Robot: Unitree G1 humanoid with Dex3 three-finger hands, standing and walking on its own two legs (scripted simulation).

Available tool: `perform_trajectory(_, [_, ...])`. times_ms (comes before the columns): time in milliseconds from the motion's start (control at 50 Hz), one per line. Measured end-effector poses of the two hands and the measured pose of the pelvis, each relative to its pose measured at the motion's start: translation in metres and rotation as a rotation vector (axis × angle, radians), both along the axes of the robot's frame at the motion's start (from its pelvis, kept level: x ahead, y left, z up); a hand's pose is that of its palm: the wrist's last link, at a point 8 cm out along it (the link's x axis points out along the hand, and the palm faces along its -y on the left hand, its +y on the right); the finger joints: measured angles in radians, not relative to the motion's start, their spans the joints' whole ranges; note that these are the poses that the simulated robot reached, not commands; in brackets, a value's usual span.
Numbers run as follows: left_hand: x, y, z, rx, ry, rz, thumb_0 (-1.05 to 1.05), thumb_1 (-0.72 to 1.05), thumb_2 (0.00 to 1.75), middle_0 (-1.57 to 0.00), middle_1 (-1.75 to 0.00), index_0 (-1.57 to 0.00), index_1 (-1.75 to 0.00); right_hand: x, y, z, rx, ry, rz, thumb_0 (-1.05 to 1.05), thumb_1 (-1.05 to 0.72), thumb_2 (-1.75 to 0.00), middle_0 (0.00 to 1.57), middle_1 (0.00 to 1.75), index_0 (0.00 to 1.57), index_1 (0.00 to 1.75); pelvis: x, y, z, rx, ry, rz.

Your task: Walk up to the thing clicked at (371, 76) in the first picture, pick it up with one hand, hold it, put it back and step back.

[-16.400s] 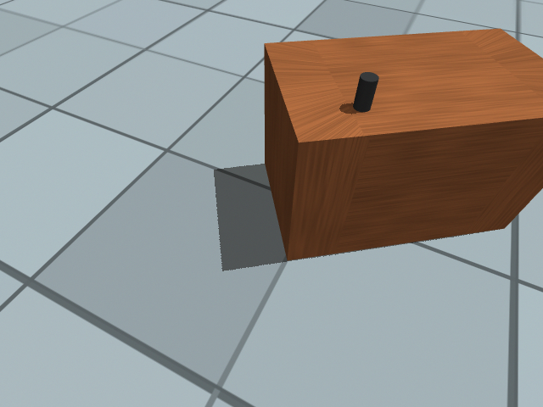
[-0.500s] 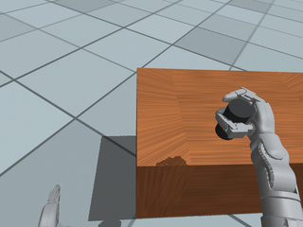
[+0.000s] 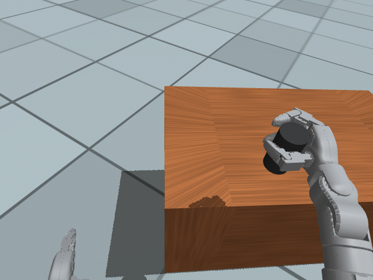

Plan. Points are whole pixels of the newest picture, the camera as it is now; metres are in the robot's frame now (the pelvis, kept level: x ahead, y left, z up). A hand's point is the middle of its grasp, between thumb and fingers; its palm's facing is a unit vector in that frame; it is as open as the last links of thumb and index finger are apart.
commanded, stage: hold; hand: right
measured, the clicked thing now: (284, 149) +0.33 -0.18 +0.15
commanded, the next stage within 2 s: crouch in 1.94 s
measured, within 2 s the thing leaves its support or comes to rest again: neither
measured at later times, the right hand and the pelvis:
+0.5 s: hand (283, 147) +0.33 -0.17 +0.16, palm faces +0.06 +1.00 -0.04, open 7.4 cm; pelvis +0.01 +0.00 +0.00, yaw +0 degrees
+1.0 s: hand (281, 146) +0.33 -0.16 +0.16, palm faces +0.06 +1.00 -0.03, open 7.4 cm; pelvis +0.01 +0.00 +0.00, yaw +0 degrees
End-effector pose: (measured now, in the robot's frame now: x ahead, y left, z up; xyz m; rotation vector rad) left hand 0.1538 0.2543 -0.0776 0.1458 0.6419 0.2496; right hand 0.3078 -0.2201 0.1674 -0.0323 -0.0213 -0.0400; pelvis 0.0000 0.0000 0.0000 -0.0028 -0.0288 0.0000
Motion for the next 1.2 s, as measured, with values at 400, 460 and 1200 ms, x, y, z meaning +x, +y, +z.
perform_trajectory(400, [0.007, -0.003, 0.0, -0.003, -0.006, -0.011, -0.01, -0.55, 0.06, -0.05, -0.05, -0.04, -0.05, -0.006, -0.001, -0.007, -0.008, 0.002, -0.015, -0.02, 0.12, -1.16, 0.81, 1.13, 0.88, 1.15, 0.006, 0.001, 0.0, 0.002, 0.003, -0.001])
perform_trajectory(460, [0.009, -0.003, 0.001, -0.001, -0.016, -0.013, -0.01, -0.54, 0.06, -0.05, -0.05, -0.04, -0.05, -0.005, -0.001, -0.006, -0.007, -0.003, -0.016, -0.02, 0.12, -1.16, 0.81, 1.13, 0.88, 1.15, 0.006, 0.001, 0.0, 0.002, 0.002, -0.003])
perform_trajectory(1200, [0.007, -0.002, -0.002, -0.005, 0.002, -0.023, -0.01, -0.55, 0.06, -0.05, -0.05, -0.04, -0.05, -0.003, 0.006, -0.004, -0.002, -0.006, -0.011, -0.02, 0.12, -1.16, 0.81, 1.13, 0.88, 1.15, 0.005, 0.004, 0.0, 0.001, 0.004, -0.004])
